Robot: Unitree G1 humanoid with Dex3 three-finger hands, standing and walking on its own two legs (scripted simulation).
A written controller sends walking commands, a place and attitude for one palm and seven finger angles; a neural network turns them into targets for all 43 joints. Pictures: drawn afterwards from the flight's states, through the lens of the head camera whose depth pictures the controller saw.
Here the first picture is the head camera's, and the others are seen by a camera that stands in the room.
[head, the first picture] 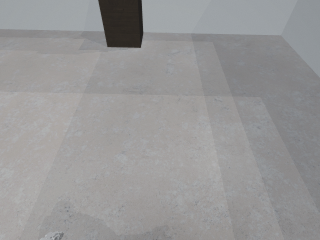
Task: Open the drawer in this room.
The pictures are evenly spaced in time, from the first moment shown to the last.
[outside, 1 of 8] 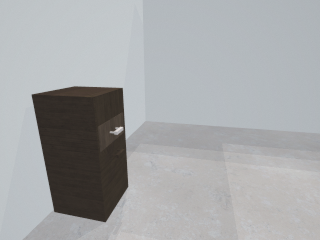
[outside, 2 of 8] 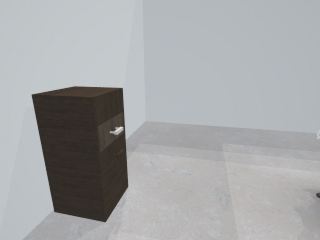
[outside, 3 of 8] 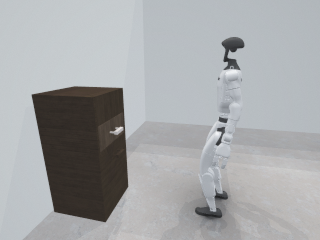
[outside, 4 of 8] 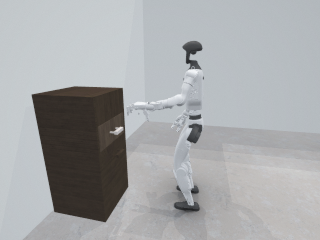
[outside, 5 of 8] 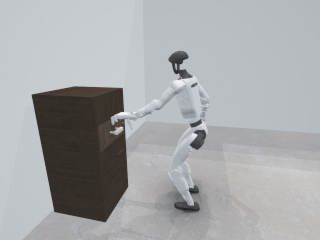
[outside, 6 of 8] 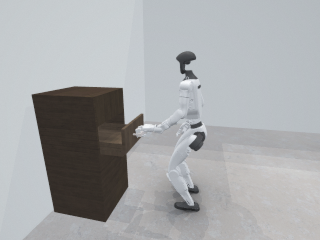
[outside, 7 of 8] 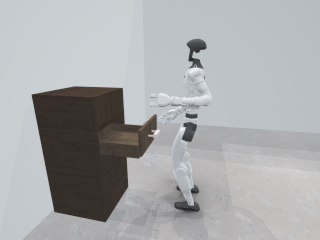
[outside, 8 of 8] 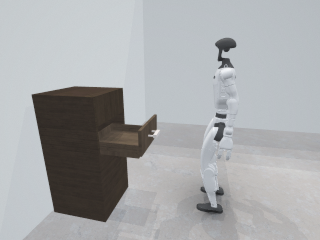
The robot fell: no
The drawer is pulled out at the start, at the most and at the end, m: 0.00 0.30 0.29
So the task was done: yes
